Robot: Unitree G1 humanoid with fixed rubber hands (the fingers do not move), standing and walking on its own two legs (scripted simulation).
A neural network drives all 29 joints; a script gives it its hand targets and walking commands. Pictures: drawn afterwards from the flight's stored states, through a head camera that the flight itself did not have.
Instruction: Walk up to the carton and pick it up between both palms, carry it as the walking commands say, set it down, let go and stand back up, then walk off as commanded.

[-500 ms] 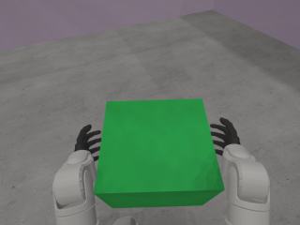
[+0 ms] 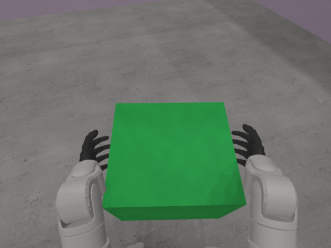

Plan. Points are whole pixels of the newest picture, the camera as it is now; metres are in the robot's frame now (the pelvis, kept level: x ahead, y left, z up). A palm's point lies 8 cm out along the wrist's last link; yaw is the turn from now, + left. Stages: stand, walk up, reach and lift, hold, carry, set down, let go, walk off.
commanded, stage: carry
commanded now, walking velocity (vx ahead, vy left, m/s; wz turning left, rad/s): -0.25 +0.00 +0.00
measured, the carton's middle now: (170, 164) +0.32 +0.02 +0.00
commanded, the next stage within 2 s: none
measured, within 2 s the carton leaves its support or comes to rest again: neither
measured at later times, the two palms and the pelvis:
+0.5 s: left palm out of the picture +0.05 +0.21 +0.09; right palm out of the picture +0.07 -0.13 +0.12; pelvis -0.20 +0.02 +0.00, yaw +0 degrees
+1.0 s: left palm out of the picture -0.13 +0.18 +0.12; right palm out of the picture -0.12 -0.16 +0.12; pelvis -0.39 +0.01 +0.00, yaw +0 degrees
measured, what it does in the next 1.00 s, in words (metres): walks backwards: right foot, then left foot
